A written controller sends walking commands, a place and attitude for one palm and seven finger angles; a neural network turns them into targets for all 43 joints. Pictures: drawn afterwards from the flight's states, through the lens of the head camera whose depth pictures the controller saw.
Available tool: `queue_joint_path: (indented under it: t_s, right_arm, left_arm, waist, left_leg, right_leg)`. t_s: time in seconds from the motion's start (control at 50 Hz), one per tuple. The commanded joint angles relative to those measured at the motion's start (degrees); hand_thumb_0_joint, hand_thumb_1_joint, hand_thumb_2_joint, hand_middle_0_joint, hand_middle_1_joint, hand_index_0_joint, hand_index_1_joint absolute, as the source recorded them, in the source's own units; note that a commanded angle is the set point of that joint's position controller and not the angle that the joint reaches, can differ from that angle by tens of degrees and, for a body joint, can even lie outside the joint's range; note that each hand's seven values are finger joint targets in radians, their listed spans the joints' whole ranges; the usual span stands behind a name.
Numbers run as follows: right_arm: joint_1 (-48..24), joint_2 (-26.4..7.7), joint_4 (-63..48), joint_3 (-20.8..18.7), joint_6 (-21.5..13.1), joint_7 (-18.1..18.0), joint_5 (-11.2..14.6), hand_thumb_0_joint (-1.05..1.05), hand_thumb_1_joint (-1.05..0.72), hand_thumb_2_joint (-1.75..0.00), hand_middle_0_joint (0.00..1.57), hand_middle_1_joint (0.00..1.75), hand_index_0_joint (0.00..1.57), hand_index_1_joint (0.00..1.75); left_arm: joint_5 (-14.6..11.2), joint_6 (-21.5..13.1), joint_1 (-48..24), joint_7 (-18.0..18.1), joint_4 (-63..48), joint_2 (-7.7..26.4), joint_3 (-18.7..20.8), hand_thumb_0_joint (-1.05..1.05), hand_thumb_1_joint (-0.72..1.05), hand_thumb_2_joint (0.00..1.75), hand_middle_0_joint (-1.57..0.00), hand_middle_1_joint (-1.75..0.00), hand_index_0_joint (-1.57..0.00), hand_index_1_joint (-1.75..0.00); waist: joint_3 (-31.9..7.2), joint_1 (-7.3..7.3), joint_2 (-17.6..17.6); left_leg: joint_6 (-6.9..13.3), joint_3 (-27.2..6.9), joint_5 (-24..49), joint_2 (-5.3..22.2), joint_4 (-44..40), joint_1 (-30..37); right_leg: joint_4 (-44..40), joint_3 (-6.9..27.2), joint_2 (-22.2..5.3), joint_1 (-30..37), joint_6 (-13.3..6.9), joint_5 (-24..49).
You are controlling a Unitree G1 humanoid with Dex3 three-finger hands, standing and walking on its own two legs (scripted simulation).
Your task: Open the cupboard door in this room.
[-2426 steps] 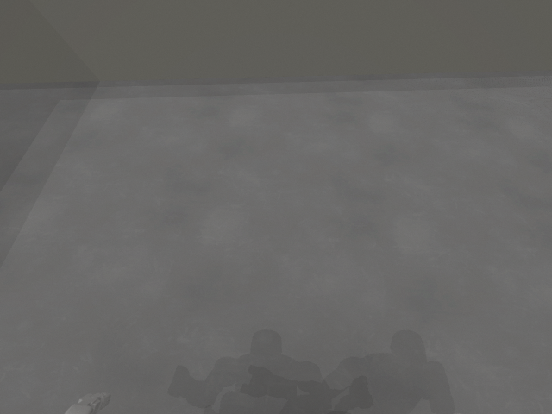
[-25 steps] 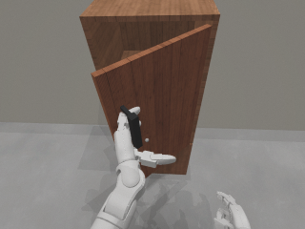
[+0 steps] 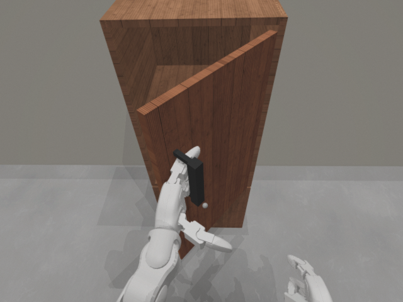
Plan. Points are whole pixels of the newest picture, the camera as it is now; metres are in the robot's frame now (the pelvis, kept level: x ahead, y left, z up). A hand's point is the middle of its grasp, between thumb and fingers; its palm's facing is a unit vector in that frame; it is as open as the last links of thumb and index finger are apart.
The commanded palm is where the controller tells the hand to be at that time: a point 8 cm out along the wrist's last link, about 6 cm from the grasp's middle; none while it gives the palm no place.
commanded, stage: slide the hand sideways off the handle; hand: left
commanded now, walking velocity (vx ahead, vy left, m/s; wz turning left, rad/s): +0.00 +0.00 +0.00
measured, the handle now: (188, 178) +0.33 +0.04 +0.09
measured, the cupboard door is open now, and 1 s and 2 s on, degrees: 50 47 47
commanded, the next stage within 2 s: draw the hand back to the body in 0.82 s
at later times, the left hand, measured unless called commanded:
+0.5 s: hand (176, 227) +0.23 +0.06 +0.09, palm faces -0.04 -1.00 -0.01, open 16.1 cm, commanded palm +0.19 +0.12 +0.09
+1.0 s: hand (154, 243) +0.20 +0.09 +0.09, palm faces -0.04 -1.00 -0.02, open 16.3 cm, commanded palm +0.17 +0.16 +0.10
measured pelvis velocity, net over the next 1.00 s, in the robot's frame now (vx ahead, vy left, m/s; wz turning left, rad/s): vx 0.01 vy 0.00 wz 0.02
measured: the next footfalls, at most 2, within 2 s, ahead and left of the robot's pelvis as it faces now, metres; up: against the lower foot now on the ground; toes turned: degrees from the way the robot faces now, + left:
none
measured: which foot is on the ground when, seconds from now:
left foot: down 0.00-1.00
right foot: down 0.00-1.00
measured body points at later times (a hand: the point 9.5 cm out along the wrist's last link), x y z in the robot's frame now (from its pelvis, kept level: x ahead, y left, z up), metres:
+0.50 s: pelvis +0.02 -0.01 +0.00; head +0.03 -0.03 +0.44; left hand +0.23 +0.11 +0.09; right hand +0.22 -0.22 -0.08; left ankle -0.01 +0.11 -0.71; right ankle +0.04 -0.09 -0.71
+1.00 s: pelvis +0.01 +0.00 -0.02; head +0.03 -0.02 +0.43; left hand +0.20 +0.14 +0.09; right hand +0.20 -0.22 -0.09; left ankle -0.01 +0.11 -0.71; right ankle +0.04 -0.09 -0.71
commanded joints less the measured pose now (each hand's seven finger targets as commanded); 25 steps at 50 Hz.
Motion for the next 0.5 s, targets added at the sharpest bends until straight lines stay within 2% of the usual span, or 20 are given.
queue_joint_path:
  t_s: [0.0,0.04,0.08,0.1,0.14,0.22,0.28,0.3,0.32,0.34,0.38,0.4,0.46,0.48]
  right_arm:
    - [-8.53,-4.77,-11.17,-1.56,-2.36,-0.06,0.22,0.00,-0.90,-0.90,0.20,0.30,0.20,0.30]
    - [-8.42,-4.64,-11.53,-1.50,-2.27,0.02,0.21,0.00,-0.90,-0.90,0.20,0.30,0.20,0.30]
    - [-8.42,-4.63,-12.03,-1.74,-2.30,0.01,0.34,0.00,-0.90,-0.90,0.20,0.30,0.20,0.30]
    - [-8.31,-4.55,-12.27,-1.76,-2.36,0.02,0.33,0.00,-0.90,-0.90,0.20,0.30,0.20,0.30]
    - [-7.97,-4.56,-12.60,-1.75,-2.40,0.01,0.36,0.00,-0.90,-0.90,0.20,0.30,0.20,0.30]
    - [-7.16,-4.72,-13.32,-1.82,-2.63,0.14,0.29,0.00,-0.90,-0.90,0.20,0.30,0.20,0.30]
    - [-6.54,-4.97,-13.89,-1.94,-3.18,0.12,0.23,0.00,-0.90,-0.90,0.20,0.30,0.20,0.30]
    - [-6.13,-5.06,-13.72,-2.08,-3.34,0.02,0.25,0.00,-0.90,-0.90,0.20,0.30,0.20,0.30]
    - [-6.04,-4.99,-14.10,-2.00,-3.72,0.00,0.22,0.00,-0.90,-0.90,0.20,0.30,0.20,0.30]
    - [-5.65,-5.13,-14.02,-2.08,-3.90,-0.15,0.26,0.00,-0.90,-0.90,0.20,0.30,0.20,0.30]
    - [-5.46,-5.28,-14.27,-2.02,-4.30,-0.25,0.36,0.00,-0.90,-0.90,0.20,0.30,0.20,0.30]
    - [-5.55,-5.34,-14.58,-2.09,-4.69,-0.37,0.35,0.00,-0.90,-0.90,0.20,0.30,0.20,0.30]
    - [-4.95,-5.45,-14.75,-2.08,-5.28,-0.67,0.51,0.00,-0.90,-0.90,0.20,0.30,0.20,0.30]
    - [-5.05,-5.45,-14.74,-1.92,-5.49,-0.79,0.47,0.00,-0.90,-0.90,0.20,0.30,0.20,0.30]
  left_arm:
    - [1.37,-4.44,-8.32,1.18,-16.09,1.12,5.18,0.00,-0.50,0.30,-0.15,-0.30,-0.15,-0.30]
    - [1.51,-4.32,-6.97,0.72,-17.64,0.01,3.95,0.00,-0.50,0.30,-0.15,-0.30,-0.15,-0.30]
    - [0.77,-4.19,-2.70,0.29,-19.21,0.43,4.73,0.00,-0.50,0.30,-0.15,-0.30,-0.15,-0.30]
    - [0.35,-4.12,-0.88,-0.14,-20.61,0.29,4.59,0.00,-0.50,0.30,-0.15,-0.30,-0.15,-0.30]
    - [-0.01,-4.01,3.29,-0.75,-22.78,1.83,6.00,0.00,-0.50,0.30,-0.15,-0.30,-0.15,-0.30]
    - [0.67,-4.54,7.20,-1.91,-26.72,1.93,4.74,0.00,-0.50,0.30,-0.15,-0.30,-0.15,-0.30]
    - [0.47,-5.29,9.89,-3.12,-29.36,3.24,5.16,0.00,-0.50,0.30,-0.15,-0.30,-0.15,-0.30]
    - [0.58,-5.56,10.68,-3.56,-29.67,3.88,5.58,0.00,-0.50,0.30,-0.15,-0.30,-0.15,-0.30]
    - [0.31,-5.83,12.28,-4.28,-30.32,3.24,4.91,0.00,-0.50,0.30,-0.15,-0.30,-0.15,-0.30]
    - [0.00,-6.13,13.08,-4.64,-30.76,4.59,6.28,0.00,-0.50,0.30,-0.15,-0.30,-0.15,-0.30]
    - [-0.37,-6.34,15.01,-5.78,-31.11,4.39,5.98,0.00,-0.50,0.30,-0.15,-0.30,-0.15,-0.30]
    - [-0.75,-6.65,15.69,-6.41,-32.95,4.86,6.22,0.00,-0.50,0.30,-0.15,-0.30,-0.15,-0.30]
    - [-1.74,-6.83,21.80,-7.86,-32.97,7.28,9.59,0.00,-0.50,0.30,-0.15,-0.30,-0.15,-0.30]
    - [-2.14,-7.04,21.11,-8.35,-34.09,7.47,9.65,0.00,-0.50,0.30,-0.15,-0.30,-0.15,-0.30]
  waist:
    - [-8.70,1.85,-6.37]
    - [-8.63,1.51,-4.45]
    - [-9.76,1.93,-6.51]
    - [-10.26,1.95,-5.49]
    - [-10.21,2.32,-6.01]
    - [-8.89,1.20,-5.62]
    - [-9.24,1.01,-4.56]
    - [-9.28,0.68,-5.38]
    - [-9.44,0.82,-5.20]
    - [-9.80,0.80,-6.07]
    - [-8.71,0.48,-6.15]
    - [-10.08,0.82,-5.07]
    - [-9.99,1.42,-6.44]
    - [-9.92,0.96,-6.12]
  left_leg:
    - [0.09,-0.88,5.59,0.20,-7.81,-1.78]
    - [0.12,-0.71,5.81,0.18,-7.62,-1.12]
    - [0.08,-0.71,7.08,0.39,-7.60,-1.03]
    - [0.07,-0.47,7.57,0.27,-7.43,-0.82]
    - [-0.01,-0.31,8.69,0.24,-7.15,-1.36]
    - [0.12,-0.59,9.74,0.26,-6.09,-1.30]
    - [0.23,-0.70,10.43,0.16,-5.06,-1.51]
    - [0.19,-0.94,10.83,0.24,-4.76,-1.55]
    - [0.25,-0.83,10.52,0.09,-4.34,-1.82]
    - [0.24,-0.98,10.66,0.06,-4.04,-2.22]
    - [0.24,-1.12,10.41,0.04,-3.76,-2.89]
    - [0.29,-1.09,10.60,-0.08,-3.34,-2.68]
    - [0.25,-1.15,10.95,-0.12,-2.76,-4.19]
    - [0.25,-1.05,10.69,-0.23,-2.42,-4.62]
  right_leg:
    - [-9.31,2.15,-1.15,8.92,0.65,3.18]
    - [-9.26,2.12,-1.07,8.61,0.56,3.67]
    - [-8.95,1.89,-0.92,9.94,0.69,5.66]
    - [-8.92,2.15,-0.97,10.46,0.80,6.89]
    - [-8.56,2.26,-1.01,11.48,0.92,9.37]
    - [-7.55,2.17,-0.99,10.05,1.06,11.55]
    - [-6.68,2.24,-1.04,9.53,1.18,13.12]
    - [-6.28,2.22,-1.01,9.30,1.19,13.94]
    - [-6.29,2.47,-1.12,9.16,1.48,14.15]
    - [-6.15,2.70,-1.20,9.52,1.59,14.85]
    - [-5.94,2.69,-1.26,8.82,1.73,14.71]
    - [-5.67,3.03,-1.38,9.23,1.84,15.42]
    - [-5.56,3.56,-1.60,10.05,2.23,17.20]
    - [-5.55,4.09,-1.91,10.03,2.56,17.89]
